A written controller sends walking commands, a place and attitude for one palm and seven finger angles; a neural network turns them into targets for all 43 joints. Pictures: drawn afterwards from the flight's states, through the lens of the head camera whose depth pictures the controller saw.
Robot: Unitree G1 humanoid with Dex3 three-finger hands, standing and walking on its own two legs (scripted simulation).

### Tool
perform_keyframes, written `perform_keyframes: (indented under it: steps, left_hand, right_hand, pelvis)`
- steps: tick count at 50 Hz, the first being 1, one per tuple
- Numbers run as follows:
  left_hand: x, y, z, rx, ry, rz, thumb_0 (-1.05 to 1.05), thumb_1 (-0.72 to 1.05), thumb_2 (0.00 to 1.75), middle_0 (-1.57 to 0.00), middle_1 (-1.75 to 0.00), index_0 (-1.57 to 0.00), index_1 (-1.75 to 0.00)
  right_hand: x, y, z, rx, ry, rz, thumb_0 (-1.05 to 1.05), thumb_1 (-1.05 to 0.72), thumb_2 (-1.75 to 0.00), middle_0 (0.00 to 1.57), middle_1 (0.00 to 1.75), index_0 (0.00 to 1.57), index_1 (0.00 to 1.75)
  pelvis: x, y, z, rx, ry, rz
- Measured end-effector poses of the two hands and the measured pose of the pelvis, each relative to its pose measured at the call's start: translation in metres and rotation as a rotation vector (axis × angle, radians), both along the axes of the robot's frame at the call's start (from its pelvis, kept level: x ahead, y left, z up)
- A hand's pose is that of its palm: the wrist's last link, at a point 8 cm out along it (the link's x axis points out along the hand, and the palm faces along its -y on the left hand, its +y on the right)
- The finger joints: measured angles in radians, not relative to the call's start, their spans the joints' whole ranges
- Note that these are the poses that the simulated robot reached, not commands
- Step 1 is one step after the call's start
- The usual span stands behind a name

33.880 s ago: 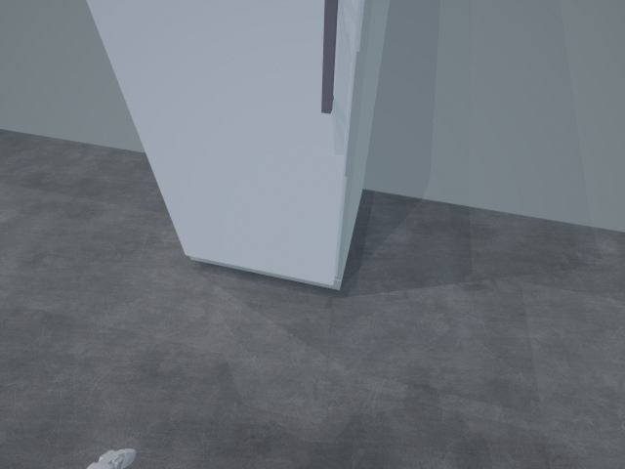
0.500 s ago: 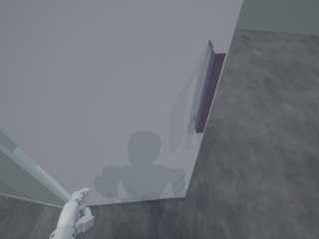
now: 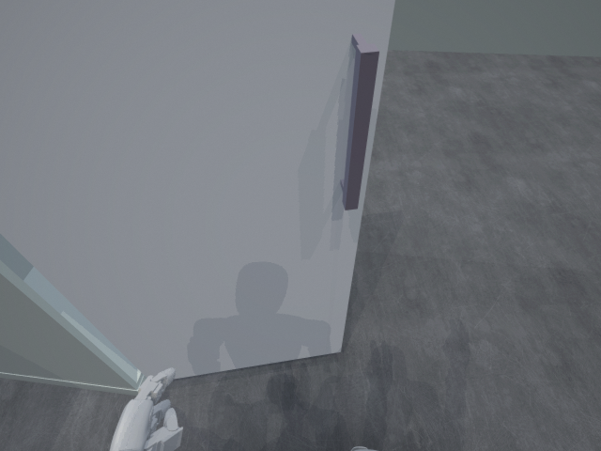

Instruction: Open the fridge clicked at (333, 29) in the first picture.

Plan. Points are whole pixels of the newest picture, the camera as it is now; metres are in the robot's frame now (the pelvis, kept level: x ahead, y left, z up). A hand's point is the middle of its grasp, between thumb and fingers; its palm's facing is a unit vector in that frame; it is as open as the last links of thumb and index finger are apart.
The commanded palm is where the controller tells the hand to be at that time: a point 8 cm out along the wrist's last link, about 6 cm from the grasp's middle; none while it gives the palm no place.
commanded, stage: step back with the hand held close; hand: right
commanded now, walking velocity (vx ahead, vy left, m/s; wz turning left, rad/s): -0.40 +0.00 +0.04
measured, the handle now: (353, 133) +0.48 -0.05 +0.19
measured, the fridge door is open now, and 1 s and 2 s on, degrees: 74 74 74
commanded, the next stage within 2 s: stop stepping back and stand still in 0.48 s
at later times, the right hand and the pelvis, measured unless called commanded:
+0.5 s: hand out of the picture +0.13 -0.28 +0.21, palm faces +0.46 +0.81 -0.35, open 7.4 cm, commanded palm +0.07 -0.31 +0.20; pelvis -0.08 -0.01 +0.02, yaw +3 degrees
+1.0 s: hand out of the picture +0.06 -0.25 +0.19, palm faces +0.23 +0.84 -0.48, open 7.4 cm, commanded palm +0.01 -0.31 +0.20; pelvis -0.17 -0.02 +0.03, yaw +6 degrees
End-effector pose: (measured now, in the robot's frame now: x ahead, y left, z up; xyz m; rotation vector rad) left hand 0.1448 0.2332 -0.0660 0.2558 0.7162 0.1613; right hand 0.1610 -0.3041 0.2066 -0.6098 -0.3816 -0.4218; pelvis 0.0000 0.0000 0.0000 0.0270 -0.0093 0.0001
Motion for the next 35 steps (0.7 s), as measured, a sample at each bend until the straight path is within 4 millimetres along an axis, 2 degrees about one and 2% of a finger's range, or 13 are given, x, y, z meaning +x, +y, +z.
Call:
perform_keyframes:
  steps: [8, 12, 15, 19, 24, 30, 32, 35]
  left_hand:
    - [-0.012, 0.006, 0.002, 0.024, 0.042, -0.009, 0.01, 0.91, 0.89, -0.21, -0.3, -0.21, -0.3]
    - [-0.022, 0.003, 0.008, 0.061, 0.038, 0.015, 0.01, 0.91, 0.89, -0.21, -0.3, -0.21, -0.3]
    - [-0.028, -0.004, 0.013, 0.072, 0.005, 0.025, 0.01, 0.91, 0.89, -0.2, -0.3, -0.21, -0.3]
    - [-0.04, -0.018, 0.021, 0.045, -0.007, 0.003, 0.01, 0.91, 0.89, -0.2, -0.3, -0.21, -0.3]
    - [-0.057, -0.03, 0.026, 0.007, -0.019, -0.028, 0.01, 0.91, 0.89, -0.21, -0.3, -0.21, -0.3]
    - [-0.089, -0.022, 0.011, -0.024, -0.045, -0.019, 0.01, 0.9, 0.89, -0.21, -0.3, -0.21, -0.3]
    - [-0.107, -0.017, 0.01, -0.02, -0.014, 0.023, 0.01, 0.9, 0.89, -0.21, -0.3, -0.21, -0.3]
    - [-0.135, -0.009, 0.018, 0.003, 0.024, 0.088, 0.01, 0.91, 0.89, -0.21, -0.3, -0.21, -0.3]
  right_hand:
    - [-0.011, 0.011, -0.007, 0.052, 0.006, 0.081, 0.01, -0.89, -0.9, 0.21, 0.3, 0.21, 0.3]
    - [-0.022, 0.002, -0.011, 0.028, 0.021, 0.116, 0.01, -0.89, -0.9, 0.22, 0.31, 0.21, 0.3]
    - [-0.033, -0.011, -0.008, -0.016, 0.022, 0.104, 0.01, -0.89, -0.9, 0.22, 0.31, 0.21, 0.3]
    - [-0.051, -0.025, 0.005, 0.007, -0.017, 0.053, 0.01, -0.89, -0.9, 0.22, 0.31, 0.21, 0.3]
    - [-0.07, -0.017, 0.011, 0.089, -0.066, 0.057, 0.01, -0.89, -0.9, 0.21, 0.3, 0.21, 0.3]
    - [-0.085, 0.013, 0.002, 0.082, -0.04, 0.169, 0.01, -0.9, -0.9, 0.21, 0.3, 0.2, 0.3]
    - [-0.091, 0.018, 0.004, 0.072, -0.03, 0.215, 0.01, -0.89, -0.9, 0.21, 0.3, 0.21, 0.3]
    - [-0.099, 0.014, 0.01, 0.046, -0.037, 0.23, 0.01, -0.89, -0.9, 0.22, 0.31, 0.21, 0.3]
  pelvis:
    - [-0.022, -0.001, 0.002, -0.005, 0.013, -0.016]
    - [-0.033, -0.011, -0.001, -0.002, 0.012, -0.017]
    - [-0.043, -0.015, -0.001, 0.019, 0.004, -0.011]
    - [-0.056, -0.017, 0.01, 0.061, 0.031, 0.0]
    - [-0.077, -0.014, 0.018, 0.068, 0.075, 0.04]
    - [-0.118, -0.006, 0.006, 0.048, 0.06, 0.077]
    - [-0.122, -0.007, 0.008, 0.041, 0.041, 0.08]
    - [-0.12, -0.009, 0.013, -0.007, 0.042, 0.118]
